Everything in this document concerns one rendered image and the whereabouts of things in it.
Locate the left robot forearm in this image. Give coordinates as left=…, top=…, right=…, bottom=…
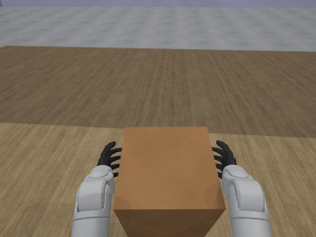
left=71, top=165, right=115, bottom=237

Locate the carton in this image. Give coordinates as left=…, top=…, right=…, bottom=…
left=113, top=126, right=226, bottom=237

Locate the right robot hand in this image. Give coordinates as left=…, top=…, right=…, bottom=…
left=211, top=140, right=237, bottom=179

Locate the left robot hand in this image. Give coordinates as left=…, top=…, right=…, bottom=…
left=97, top=141, right=122, bottom=178

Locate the right robot forearm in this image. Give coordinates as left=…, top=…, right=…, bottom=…
left=221, top=164, right=273, bottom=237

